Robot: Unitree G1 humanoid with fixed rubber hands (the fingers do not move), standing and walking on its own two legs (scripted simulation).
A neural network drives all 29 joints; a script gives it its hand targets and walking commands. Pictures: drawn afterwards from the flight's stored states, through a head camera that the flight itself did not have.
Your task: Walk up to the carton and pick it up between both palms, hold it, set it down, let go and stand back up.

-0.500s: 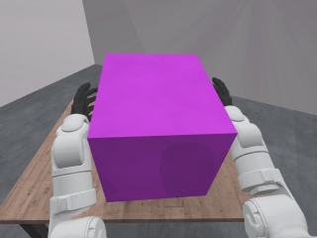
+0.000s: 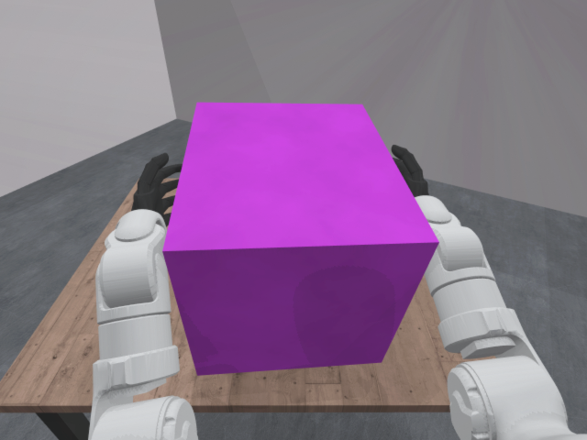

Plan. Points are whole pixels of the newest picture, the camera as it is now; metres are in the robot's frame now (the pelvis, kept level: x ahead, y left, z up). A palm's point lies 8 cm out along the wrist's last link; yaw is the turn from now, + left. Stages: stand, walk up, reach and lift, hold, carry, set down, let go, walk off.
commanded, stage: hold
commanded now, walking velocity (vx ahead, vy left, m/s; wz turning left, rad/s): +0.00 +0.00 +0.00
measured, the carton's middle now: (286, 228) +0.37 +0.00 +0.17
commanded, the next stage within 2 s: none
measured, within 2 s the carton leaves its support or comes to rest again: neither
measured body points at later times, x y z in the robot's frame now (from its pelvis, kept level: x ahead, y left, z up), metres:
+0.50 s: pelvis +0.00 +0.00 +0.00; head -0.07 +0.02 +0.44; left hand +0.36 +0.17 +0.22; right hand +0.37 -0.17 +0.22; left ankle -0.02 +0.11 -0.75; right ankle +0.05 -0.12 -0.75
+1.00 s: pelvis +0.00 -0.01 +0.00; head -0.07 +0.02 +0.44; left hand +0.36 +0.17 +0.22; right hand +0.37 -0.17 +0.22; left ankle -0.02 +0.11 -0.75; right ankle +0.05 -0.12 -0.75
